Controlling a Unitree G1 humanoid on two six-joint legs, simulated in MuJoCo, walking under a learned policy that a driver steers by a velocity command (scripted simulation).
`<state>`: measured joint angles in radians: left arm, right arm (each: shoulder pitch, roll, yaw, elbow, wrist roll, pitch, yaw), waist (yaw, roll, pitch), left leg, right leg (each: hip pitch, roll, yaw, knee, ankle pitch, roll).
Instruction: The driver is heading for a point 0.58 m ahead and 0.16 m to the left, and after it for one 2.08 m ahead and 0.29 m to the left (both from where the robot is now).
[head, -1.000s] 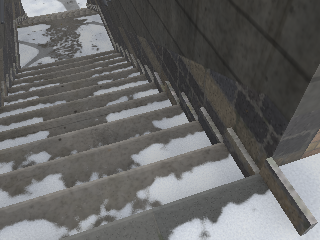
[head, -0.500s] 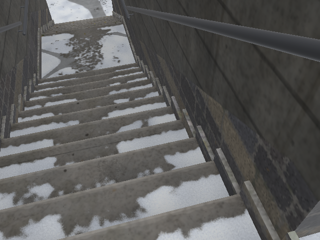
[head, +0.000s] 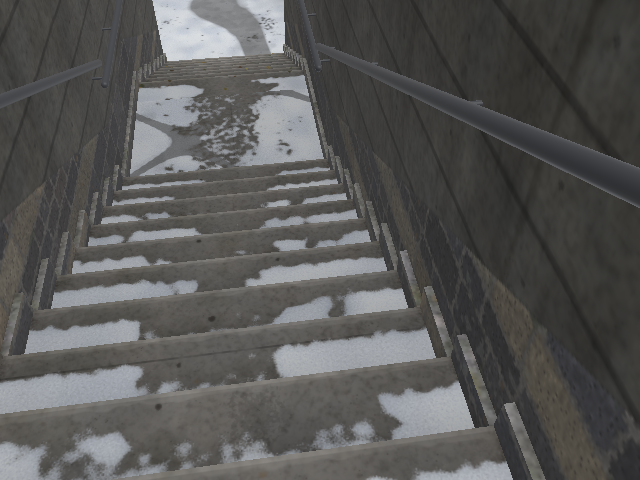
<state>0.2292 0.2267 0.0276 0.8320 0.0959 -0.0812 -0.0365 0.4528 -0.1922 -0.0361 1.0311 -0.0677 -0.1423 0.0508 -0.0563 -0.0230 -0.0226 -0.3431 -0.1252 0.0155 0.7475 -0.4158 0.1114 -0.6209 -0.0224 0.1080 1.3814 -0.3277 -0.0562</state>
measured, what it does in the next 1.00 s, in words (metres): goes down, turning left: right foot 0.15 m lower, then left foot 0.15 m lower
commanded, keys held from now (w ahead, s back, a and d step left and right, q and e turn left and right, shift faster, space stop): w+q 0.70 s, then q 0.10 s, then e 0.20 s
